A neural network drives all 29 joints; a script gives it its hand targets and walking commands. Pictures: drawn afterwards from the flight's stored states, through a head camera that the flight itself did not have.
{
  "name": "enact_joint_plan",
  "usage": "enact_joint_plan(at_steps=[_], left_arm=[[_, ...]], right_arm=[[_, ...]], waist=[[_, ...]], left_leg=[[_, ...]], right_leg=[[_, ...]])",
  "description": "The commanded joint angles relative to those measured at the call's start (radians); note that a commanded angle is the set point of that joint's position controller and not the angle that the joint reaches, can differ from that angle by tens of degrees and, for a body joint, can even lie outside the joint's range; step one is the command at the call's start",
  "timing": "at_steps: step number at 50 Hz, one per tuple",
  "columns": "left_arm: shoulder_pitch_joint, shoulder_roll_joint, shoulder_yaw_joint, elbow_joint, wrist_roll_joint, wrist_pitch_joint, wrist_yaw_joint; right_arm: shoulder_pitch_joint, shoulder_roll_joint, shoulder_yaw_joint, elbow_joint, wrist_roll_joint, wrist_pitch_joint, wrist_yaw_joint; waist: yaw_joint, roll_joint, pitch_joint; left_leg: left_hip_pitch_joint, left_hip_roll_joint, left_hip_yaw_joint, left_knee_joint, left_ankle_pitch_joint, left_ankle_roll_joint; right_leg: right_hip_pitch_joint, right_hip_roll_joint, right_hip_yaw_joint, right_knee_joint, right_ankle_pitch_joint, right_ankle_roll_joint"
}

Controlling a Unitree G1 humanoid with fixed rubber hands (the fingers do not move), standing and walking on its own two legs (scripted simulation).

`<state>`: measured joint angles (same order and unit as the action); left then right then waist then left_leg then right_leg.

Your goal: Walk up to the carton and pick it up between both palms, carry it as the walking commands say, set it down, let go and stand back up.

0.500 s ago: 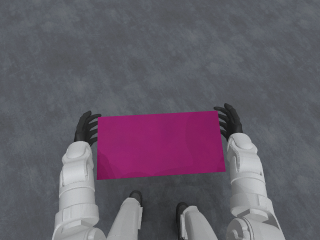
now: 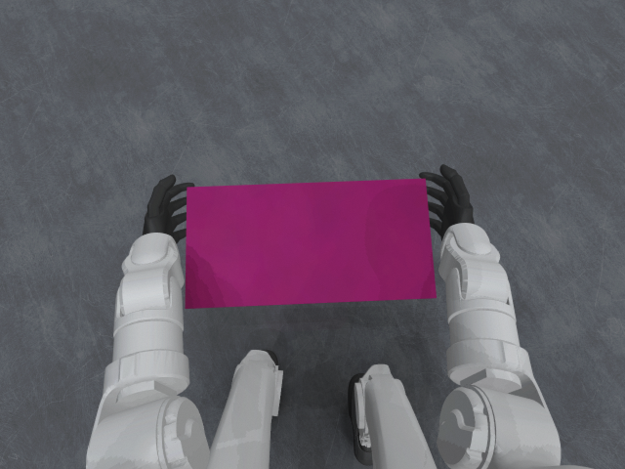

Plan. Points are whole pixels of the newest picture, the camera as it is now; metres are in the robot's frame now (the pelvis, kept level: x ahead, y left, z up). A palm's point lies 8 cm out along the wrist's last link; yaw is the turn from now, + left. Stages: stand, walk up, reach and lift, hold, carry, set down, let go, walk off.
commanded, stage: set down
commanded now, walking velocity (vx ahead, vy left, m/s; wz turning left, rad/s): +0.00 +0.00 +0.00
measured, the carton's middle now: (309, 252) +0.40 +0.04 -0.18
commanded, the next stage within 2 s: none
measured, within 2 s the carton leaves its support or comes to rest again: neither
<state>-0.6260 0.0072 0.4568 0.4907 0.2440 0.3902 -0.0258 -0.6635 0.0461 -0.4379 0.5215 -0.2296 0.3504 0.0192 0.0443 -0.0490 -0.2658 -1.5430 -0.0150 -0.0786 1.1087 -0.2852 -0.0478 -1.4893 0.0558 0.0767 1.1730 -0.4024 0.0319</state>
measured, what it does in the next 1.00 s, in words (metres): lowers itself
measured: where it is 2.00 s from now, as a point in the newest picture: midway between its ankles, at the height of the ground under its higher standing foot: (311, 421)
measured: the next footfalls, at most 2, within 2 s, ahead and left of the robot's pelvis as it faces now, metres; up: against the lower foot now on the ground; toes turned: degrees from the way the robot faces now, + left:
none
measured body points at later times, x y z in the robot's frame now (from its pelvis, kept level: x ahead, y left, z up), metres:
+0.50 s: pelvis -0.02 +0.01 -0.08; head +0.22 +0.03 +0.30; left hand +0.42 +0.24 -0.17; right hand +0.45 -0.15 -0.16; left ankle +0.10 +0.14 -0.61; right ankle +0.05 -0.13 -0.61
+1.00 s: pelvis -0.04 +0.01 -0.16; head +0.25 +0.03 +0.19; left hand +0.44 +0.24 -0.27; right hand +0.47 -0.14 -0.26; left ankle +0.10 +0.14 -0.61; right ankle +0.05 -0.13 -0.61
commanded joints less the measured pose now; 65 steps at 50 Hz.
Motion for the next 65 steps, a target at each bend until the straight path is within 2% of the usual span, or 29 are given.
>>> enact_joint_plan(at_steps=[1,4,8,23,39,54,65], left_arm=[[-0.566,-0.857,-0.607,0.002,-0.196,-0.044,-0.377],[-0.586,-0.851,-0.629,0.001,-0.218,-0.053,-0.366],[-0.629,-0.824,-0.634,0.007,-0.239,-0.059,-0.351],[-0.789,-0.766,-0.574,0.079,-0.263,-0.071,-0.293],[-0.912,-0.716,-0.577,0.073,-0.302,-0.088,-0.255],[-1.030,-0.653,-0.556,0.092,-0.323,-0.104,-0.239],[-1.083,-0.615,-0.545,0.111,-0.328,-0.121,-0.232]], right_arm=[[-0.526,0.908,0.604,0.038,0.182,-0.023,0.329],[-0.549,0.911,0.628,0.036,0.202,-0.034,0.315],[-0.585,0.893,0.627,0.048,0.217,-0.040,0.298],[-0.744,0.821,0.540,0.140,0.234,-0.052,0.256],[-0.864,0.779,0.556,0.132,0.273,-0.068,0.215],[-0.977,0.738,0.548,0.147,0.293,-0.083,0.176],[-1.038,0.708,0.545,0.152,0.303,-0.100,0.156]], waist=[[0.037,0.016,-0.871],[0.038,0.012,-0.925],[0.038,0.015,-0.941],[0.040,0.040,-0.925],[0.049,0.035,-1.003],[0.064,0.026,-1.011],[0.069,0.023,-1.005]], left_leg=[[0.568,-0.109,0.127,0.012,0.294,0.027],[0.549,-0.110,0.128,0.054,0.315,0.022],[0.499,-0.111,0.137,0.096,0.269,0.018],[0.354,-0.105,0.156,0.236,0.120,0.006],[0.243,-0.099,0.165,0.397,0.145,0.002],[0.116,-0.085,0.179,0.525,0.099,0.004],[0.045,-0.077,0.182,0.617,0.116,0.006]], right_leg=[[0.256,0.095,-0.095,-0.085,0.231,-0.018],[0.214,0.103,-0.102,-0.047,0.235,-0.012],[0.176,0.110,-0.108,-0.009,0.191,-0.008],[-0.024,0.119,-0.140,0.145,0.044,-0.010],[-0.128,0.128,-0.155,0.321,0.065,-0.002],[-0.222,0.130,-0.167,0.450,0.021,-0.001],[-0.282,0.128,-0.173,0.544,0.034,0.001]])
